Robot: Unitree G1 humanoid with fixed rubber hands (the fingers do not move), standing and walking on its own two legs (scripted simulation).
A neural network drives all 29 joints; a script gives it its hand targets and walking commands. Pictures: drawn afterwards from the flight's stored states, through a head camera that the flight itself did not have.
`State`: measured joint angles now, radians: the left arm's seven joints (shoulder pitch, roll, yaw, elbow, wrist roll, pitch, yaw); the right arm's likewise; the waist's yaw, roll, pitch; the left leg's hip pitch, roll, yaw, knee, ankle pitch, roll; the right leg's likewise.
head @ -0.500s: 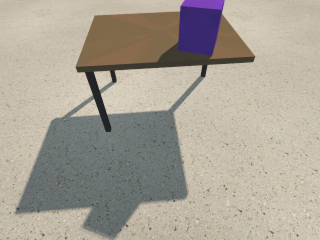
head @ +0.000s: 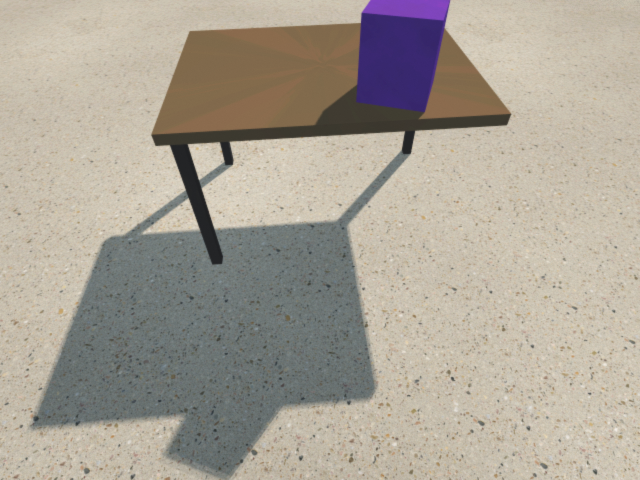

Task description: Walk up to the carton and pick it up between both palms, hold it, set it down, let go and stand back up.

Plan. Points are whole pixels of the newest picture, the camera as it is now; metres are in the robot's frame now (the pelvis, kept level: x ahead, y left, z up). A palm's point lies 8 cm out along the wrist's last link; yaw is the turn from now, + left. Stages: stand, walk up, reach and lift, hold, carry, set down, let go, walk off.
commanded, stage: walk up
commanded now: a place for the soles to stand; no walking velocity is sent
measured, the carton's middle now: (401, 51) +1.23 -0.25 -0.01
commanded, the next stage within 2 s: none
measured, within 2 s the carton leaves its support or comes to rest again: neither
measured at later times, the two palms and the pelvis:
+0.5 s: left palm out of the picture +0.08 +0.16 -0.13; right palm out of the picture +0.15 -0.37 -0.14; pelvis +0.10 -0.10 -0.02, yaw +3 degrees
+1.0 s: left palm (242, 348) +0.36 +0.15 -0.13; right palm (571, 351) +0.33 -0.38 -0.11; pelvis +0.30 -0.12 -0.01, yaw +3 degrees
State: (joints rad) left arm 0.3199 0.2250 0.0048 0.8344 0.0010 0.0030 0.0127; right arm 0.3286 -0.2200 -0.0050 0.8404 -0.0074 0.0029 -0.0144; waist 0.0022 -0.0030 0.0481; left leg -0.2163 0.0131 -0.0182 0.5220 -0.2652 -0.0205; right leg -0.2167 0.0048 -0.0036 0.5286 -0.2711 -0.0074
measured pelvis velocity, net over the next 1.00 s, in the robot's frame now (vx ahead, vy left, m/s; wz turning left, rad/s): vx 0.30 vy -0.12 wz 0.05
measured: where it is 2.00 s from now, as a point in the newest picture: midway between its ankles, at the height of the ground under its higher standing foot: (400, 345)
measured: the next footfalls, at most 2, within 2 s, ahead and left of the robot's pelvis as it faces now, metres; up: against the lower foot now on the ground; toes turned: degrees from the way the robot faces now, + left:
right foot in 0.32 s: +0.15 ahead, -0.21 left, +0.00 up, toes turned -3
left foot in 0.70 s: +0.31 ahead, +0.03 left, +0.00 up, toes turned +8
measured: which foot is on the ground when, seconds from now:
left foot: down 0.00-0.32, up 0.34-0.68, down 0.70-1.00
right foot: down 0.00-0.08, up 0.10-0.30, down 0.32-0.74, up 0.76-1.00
